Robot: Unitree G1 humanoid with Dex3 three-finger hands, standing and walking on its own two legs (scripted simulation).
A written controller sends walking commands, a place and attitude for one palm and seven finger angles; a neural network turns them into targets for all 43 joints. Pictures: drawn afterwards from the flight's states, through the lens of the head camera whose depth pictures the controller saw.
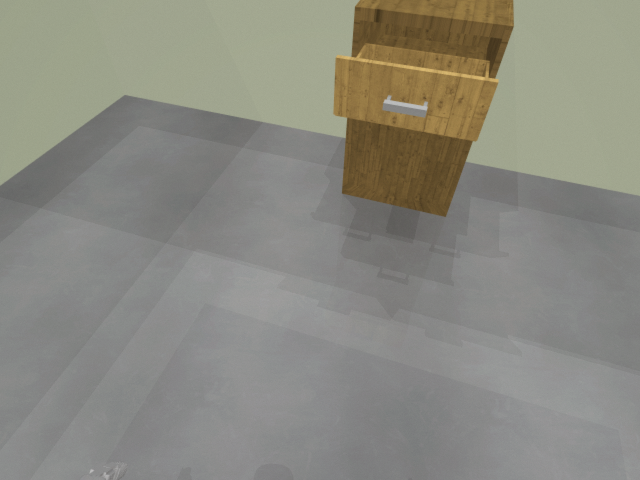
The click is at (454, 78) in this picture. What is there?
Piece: drawer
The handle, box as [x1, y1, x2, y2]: [382, 95, 427, 117]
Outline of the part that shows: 384,100 382,109 424,117 427,107 427,102 425,101 424,104 421,106 392,101 390,99 391,96 389,95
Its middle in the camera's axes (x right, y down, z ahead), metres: +0.24 -0.38 +1.11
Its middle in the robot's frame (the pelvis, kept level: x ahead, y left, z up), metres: +1.09 -0.19 -0.09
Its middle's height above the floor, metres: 0.68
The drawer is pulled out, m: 0.30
